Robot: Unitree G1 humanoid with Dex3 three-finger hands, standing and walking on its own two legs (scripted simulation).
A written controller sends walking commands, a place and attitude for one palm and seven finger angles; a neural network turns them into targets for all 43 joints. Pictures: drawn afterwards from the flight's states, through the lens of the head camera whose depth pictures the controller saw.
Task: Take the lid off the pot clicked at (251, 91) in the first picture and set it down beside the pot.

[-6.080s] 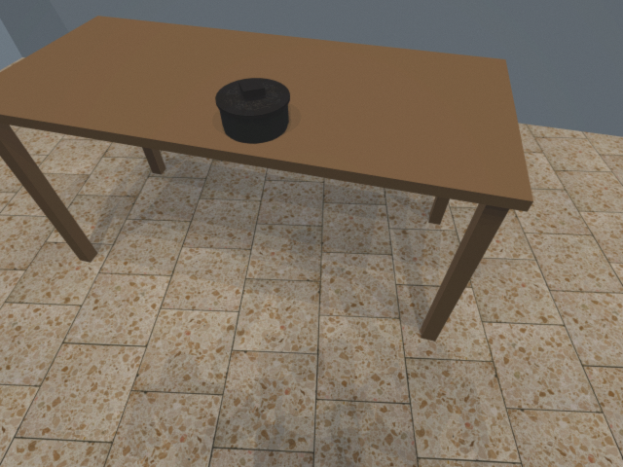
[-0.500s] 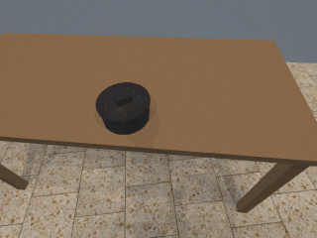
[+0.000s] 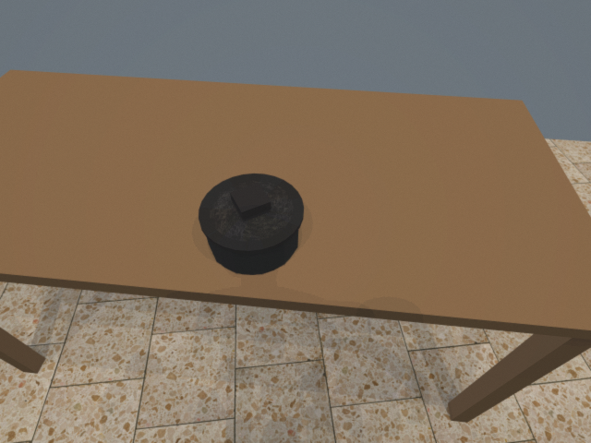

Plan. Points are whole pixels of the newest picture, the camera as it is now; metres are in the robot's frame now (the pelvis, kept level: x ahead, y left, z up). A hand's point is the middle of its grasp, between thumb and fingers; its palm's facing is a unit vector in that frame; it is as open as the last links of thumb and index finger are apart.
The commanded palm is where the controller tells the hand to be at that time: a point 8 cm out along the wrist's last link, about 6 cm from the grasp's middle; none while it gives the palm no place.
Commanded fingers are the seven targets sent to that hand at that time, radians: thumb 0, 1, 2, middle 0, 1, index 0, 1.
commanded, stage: come to a stop and stand still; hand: left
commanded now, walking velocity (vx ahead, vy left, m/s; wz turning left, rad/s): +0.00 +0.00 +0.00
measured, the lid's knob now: (250, 200) +0.47 +0.11 +0.05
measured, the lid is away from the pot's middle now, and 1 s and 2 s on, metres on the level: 0.00 0.00 0.00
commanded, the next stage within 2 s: look again from close up in 0.74 s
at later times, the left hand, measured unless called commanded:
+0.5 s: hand out of the picture +0.00 +0.20 -0.17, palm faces +0.00 -0.98 -0.20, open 7.4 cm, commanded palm none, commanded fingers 0.00 0.90 0.90 -0.20 -0.30 -0.20 -0.30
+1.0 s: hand out of the picture +0.01 +0.20 -0.17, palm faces +0.01 -0.98 -0.18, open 7.4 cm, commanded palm none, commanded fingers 0.00 0.90 0.90 -0.20 -0.30 -0.20 -0.30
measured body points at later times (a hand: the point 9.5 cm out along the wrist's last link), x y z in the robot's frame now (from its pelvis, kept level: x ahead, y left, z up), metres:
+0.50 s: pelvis +0.01 +0.03 +0.00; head +0.01 +0.03 +0.45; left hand +0.01 +0.25 -0.16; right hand -0.02 -0.18 -0.16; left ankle +0.03 +0.14 -0.73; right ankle -0.01 -0.10 -0.73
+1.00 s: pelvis +0.01 +0.03 +0.00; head +0.03 +0.04 +0.45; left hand +0.01 +0.25 -0.16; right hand +0.04 -0.20 -0.15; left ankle +0.03 +0.14 -0.73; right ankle -0.01 -0.10 -0.73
